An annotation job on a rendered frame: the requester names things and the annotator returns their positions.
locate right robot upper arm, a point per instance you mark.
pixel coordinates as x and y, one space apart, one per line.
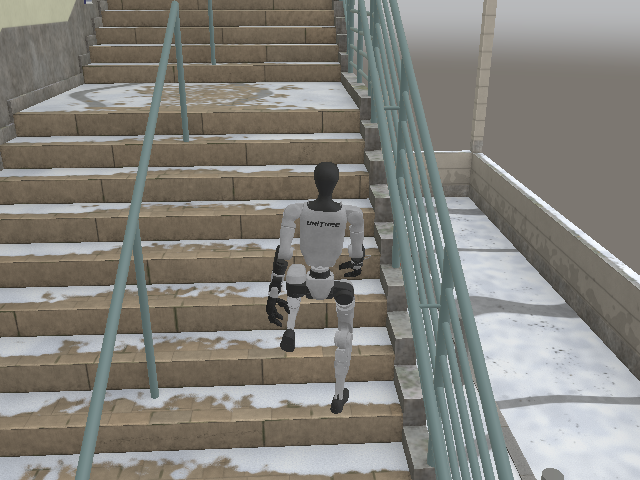
355 217

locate left robot upper arm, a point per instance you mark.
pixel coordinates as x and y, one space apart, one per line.
290 214

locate right robot hand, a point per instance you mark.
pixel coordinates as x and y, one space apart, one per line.
349 274

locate right robot forearm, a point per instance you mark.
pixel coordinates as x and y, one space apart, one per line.
357 263

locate left robot forearm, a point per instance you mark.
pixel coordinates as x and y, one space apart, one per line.
277 276

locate robot head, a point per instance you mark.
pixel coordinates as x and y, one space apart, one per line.
326 176

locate robot torso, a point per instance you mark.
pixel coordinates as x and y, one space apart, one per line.
321 242

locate left robot hand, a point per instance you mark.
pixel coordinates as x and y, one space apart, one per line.
272 311

